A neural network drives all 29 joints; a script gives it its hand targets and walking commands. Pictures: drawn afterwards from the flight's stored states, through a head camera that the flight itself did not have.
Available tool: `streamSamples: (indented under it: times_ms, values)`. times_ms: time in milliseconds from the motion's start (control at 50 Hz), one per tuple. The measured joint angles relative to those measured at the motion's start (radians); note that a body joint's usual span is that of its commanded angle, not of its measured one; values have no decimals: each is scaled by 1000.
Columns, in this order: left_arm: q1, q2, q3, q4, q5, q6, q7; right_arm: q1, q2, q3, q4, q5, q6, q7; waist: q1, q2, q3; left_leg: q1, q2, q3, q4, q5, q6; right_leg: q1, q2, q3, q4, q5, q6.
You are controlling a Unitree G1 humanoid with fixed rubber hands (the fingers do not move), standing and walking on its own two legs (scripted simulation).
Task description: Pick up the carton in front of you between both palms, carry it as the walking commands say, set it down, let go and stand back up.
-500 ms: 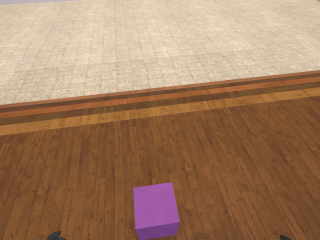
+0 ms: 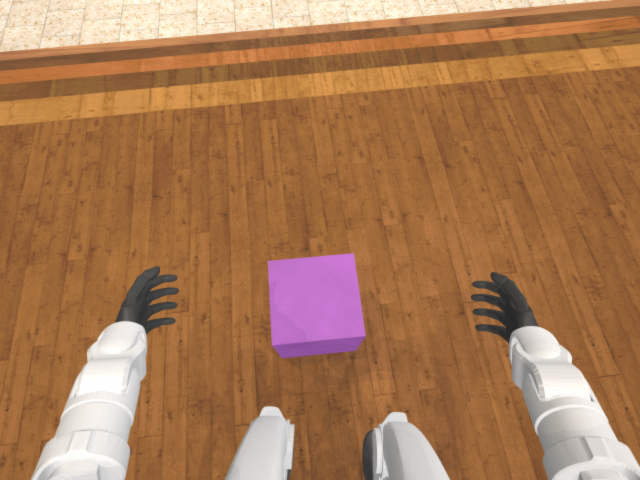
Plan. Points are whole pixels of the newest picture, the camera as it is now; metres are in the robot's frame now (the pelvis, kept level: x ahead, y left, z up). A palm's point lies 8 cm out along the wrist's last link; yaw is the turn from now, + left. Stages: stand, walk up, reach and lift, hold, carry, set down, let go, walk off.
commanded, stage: reach and lift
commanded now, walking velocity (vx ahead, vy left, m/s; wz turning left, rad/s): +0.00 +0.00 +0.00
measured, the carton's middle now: (315, 309) +0.45 +0.05 -0.58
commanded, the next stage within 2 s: none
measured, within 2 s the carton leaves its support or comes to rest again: neither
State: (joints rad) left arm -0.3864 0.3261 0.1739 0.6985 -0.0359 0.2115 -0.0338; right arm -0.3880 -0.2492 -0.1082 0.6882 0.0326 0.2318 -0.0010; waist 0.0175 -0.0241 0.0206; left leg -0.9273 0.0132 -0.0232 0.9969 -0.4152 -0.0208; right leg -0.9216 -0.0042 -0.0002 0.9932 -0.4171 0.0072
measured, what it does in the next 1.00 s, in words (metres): lowers itself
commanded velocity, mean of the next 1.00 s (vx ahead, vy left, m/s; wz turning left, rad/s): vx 0.00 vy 0.00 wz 0.00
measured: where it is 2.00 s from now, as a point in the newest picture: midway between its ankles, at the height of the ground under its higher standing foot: outside the picture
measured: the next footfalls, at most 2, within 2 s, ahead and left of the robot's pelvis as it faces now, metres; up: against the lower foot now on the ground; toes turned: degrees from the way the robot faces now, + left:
none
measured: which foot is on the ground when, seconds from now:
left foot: down 0.00-1.00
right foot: down 0.00-1.00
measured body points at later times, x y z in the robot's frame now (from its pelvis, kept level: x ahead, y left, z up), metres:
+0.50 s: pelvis -0.06 +0.00 -0.06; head +0.25 +0.01 +0.27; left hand +0.44 +0.24 -0.16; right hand +0.50 -0.15 -0.17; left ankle +0.03 +0.13 -0.67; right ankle +0.03 -0.12 -0.67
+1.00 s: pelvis -0.06 +0.00 -0.23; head +0.29 +0.00 +0.05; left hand +0.44 +0.24 -0.39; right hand +0.49 -0.15 -0.40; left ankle +0.03 +0.13 -0.67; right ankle +0.03 -0.13 -0.67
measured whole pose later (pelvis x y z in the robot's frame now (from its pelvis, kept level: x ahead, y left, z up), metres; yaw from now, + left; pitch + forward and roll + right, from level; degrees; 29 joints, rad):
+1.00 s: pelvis -0.06 +0.00 -0.23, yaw +1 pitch +50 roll +1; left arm -1.13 0.28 0.28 0.89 -0.13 0.06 0.06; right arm -1.23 -0.30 -0.15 0.95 0.05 0.11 -0.11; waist 0.07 -0.02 0.01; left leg -2.15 -0.04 -0.05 1.80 -0.53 -0.06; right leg -2.15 0.04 0.05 1.82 -0.55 0.03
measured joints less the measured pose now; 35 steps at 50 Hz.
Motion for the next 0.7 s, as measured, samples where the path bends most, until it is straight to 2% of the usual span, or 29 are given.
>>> streamSamples:
  times_ms: [120,200,300,380,480,560,700]
  values:
    - [-216,-25,32,61,1,-12,33,-224,1,-34,46,2,5,-22,22,-7,-2,-194,-4,-5,60,30,-3,-195,3,6,63,29,1]
    - [-375,-25,33,114,-41,7,51,-414,-19,-47,129,8,21,-30,33,-6,-1,-304,-10,-5,84,57,-3,-307,2,10,91,53,4]
    - [-562,-38,92,173,-18,-1,68,-627,-36,-69,239,-3,15,-22,50,1,-3,-433,-10,0,113,81,-3,-439,7,22,121,79,8]
    - [-667,-61,126,202,-19,-18,71,-746,-45,-79,284,-36,-2,-26,62,6,-5,-526,-13,3,143,86,-2,-535,8,29,155,83,11]
    - [-720,-86,179,192,1,-53,79,-814,-39,-118,270,-58,-39,-28,65,-2,-1,-601,-15,8,149,91,-3,-615,13,41,167,87,12]
    - [-719,-100,217,209,19,-87,63,-830,-26,-145,283,-78,-67,-28,66,-6,-29,-660,-15,6,157,85,-4,-673,17,42,175,81,12]
    - [-699,-119,253,218,67,-142,52,-811,8,-194,316,-110,-113,-45,67,-9,-112,-817,-17,-4,287,22,-10,-827,25,40,301,18,11]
